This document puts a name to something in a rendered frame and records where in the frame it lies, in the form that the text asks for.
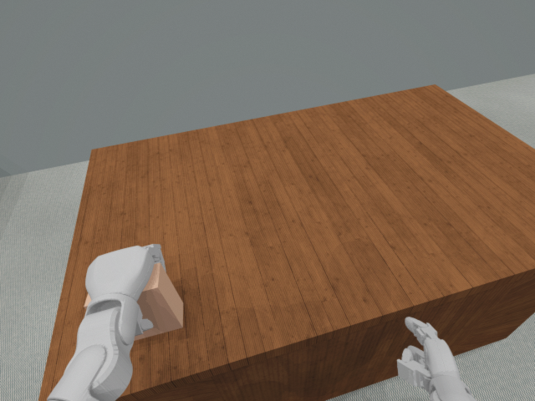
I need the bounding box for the left robot hand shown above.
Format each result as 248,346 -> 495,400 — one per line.
85,244 -> 166,336

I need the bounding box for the right robot hand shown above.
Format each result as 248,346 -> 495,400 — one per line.
397,317 -> 461,392

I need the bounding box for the table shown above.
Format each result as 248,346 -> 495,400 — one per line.
38,84 -> 535,401

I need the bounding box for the right robot forearm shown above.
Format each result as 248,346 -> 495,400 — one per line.
429,375 -> 477,401

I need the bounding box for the sponge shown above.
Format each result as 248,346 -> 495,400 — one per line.
84,263 -> 183,341

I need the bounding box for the left robot forearm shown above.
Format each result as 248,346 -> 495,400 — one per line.
47,293 -> 139,401

